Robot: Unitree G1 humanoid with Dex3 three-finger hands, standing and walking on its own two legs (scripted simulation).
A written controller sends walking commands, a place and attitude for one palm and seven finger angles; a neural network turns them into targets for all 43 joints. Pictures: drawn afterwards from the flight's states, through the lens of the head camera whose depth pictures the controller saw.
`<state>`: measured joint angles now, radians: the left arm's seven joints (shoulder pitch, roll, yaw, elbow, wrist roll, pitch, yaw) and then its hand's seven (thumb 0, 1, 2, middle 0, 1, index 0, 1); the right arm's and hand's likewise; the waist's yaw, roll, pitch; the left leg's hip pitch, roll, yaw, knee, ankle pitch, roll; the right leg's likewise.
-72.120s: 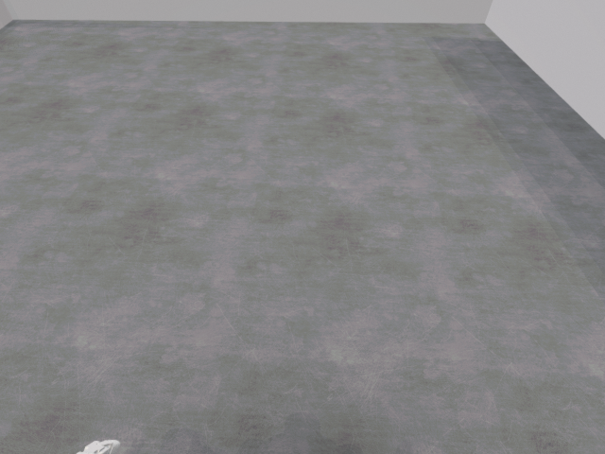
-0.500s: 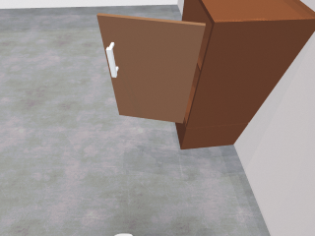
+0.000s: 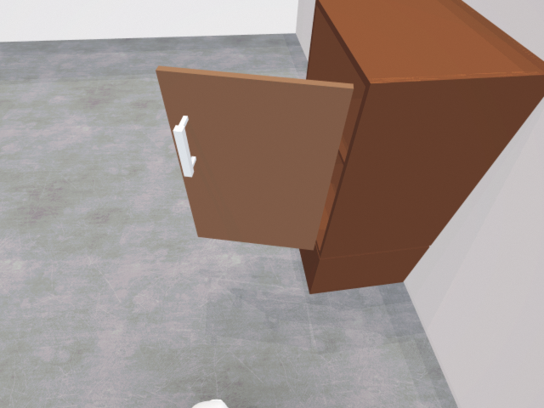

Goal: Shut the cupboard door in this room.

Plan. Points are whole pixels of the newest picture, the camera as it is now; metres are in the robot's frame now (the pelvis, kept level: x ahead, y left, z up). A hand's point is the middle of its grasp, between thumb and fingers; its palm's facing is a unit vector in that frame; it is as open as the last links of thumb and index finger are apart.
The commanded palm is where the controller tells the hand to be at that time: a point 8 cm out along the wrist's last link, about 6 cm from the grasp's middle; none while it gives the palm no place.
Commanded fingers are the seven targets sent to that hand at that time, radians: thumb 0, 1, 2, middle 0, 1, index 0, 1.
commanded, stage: take the last steps up to it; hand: left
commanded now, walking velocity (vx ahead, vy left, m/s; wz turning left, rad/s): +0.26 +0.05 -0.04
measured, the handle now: (186, 147) +0.65 +0.23 -0.04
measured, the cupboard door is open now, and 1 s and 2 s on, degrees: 75 75 75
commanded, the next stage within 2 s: come to a stop and stand still in 0.26 s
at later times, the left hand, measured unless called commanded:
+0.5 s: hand (178, 354) +0.23 +0.18 -0.16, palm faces +0.01 -0.97 -0.22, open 7.3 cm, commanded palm none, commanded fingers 0.00 0.90 0.90 -0.20 -0.30 -0.20 -0.30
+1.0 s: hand (145, 381) +0.19 +0.23 -0.18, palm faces +0.01 -0.98 -0.22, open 7.3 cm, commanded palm none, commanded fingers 0.00 0.90 0.90 -0.20 -0.30 -0.20 -0.30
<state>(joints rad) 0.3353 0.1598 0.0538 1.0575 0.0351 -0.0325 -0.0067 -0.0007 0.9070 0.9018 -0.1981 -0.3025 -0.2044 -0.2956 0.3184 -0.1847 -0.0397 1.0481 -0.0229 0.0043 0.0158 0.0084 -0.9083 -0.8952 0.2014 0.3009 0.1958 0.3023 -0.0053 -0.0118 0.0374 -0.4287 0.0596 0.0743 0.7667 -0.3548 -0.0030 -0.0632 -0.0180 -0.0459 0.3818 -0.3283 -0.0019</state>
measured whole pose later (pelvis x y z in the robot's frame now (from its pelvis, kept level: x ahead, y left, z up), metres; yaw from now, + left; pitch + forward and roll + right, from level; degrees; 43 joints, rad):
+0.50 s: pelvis +0.16 +0.00 -0.01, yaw -1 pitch +0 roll +1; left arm 0.20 0.14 0.03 1.03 0.03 -0.04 0.02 0.00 0.92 0.90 -0.20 -0.30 -0.20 -0.30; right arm 0.29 -0.15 -0.02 1.10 -0.01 0.02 -0.02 0.01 -0.91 -0.89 0.20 0.30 0.20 0.30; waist -0.01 0.04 0.03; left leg -0.24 0.02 0.05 0.71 -0.49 -0.01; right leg -0.27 0.00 -0.10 0.54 -0.27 -0.07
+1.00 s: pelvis +0.15 +0.03 +0.00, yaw -2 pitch +0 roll -1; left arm 0.23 0.22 0.06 1.03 0.03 0.07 0.01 0.00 0.91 0.90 -0.20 -0.30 -0.20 -0.30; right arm 0.16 -0.16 -0.01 0.99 -0.03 0.03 -0.03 0.00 -0.91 -0.89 0.20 0.30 0.20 0.30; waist 0.02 -0.02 0.07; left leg -0.29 0.03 0.05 0.47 -0.18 0.02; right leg -0.30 0.01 0.01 0.83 -0.49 0.01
